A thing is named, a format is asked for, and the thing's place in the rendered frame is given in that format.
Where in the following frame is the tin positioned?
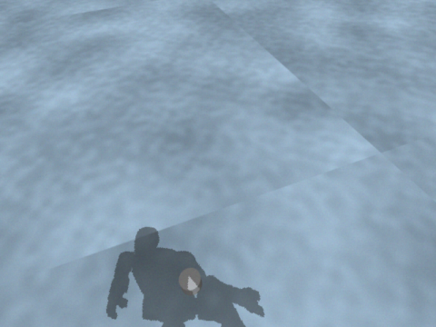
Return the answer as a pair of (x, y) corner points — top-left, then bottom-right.
(178, 268), (202, 296)

